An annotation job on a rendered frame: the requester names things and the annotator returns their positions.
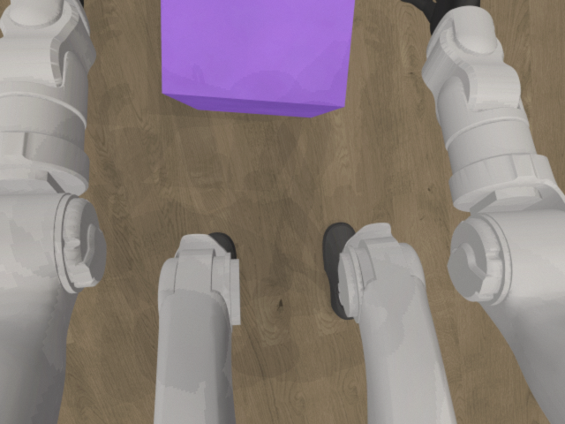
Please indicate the right robot hand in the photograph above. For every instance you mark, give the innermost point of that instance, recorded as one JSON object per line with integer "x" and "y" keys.
{"x": 435, "y": 11}

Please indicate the robot left upper arm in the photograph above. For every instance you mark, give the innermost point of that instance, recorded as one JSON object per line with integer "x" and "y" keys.
{"x": 51, "y": 248}

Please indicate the right robot foot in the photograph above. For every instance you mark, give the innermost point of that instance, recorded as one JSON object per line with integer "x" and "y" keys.
{"x": 334, "y": 240}

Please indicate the robot right upper arm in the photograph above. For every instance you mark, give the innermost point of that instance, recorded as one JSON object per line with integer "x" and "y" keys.
{"x": 513, "y": 264}

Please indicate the robot left forearm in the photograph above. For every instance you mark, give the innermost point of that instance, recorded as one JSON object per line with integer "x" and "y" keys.
{"x": 45, "y": 56}

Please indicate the robot right forearm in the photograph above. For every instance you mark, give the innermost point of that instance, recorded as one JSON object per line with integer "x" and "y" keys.
{"x": 485, "y": 129}

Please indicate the carton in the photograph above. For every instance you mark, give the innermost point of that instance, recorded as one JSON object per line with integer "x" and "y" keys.
{"x": 270, "y": 57}

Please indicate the robot left thigh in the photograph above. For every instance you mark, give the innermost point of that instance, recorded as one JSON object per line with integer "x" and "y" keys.
{"x": 193, "y": 375}

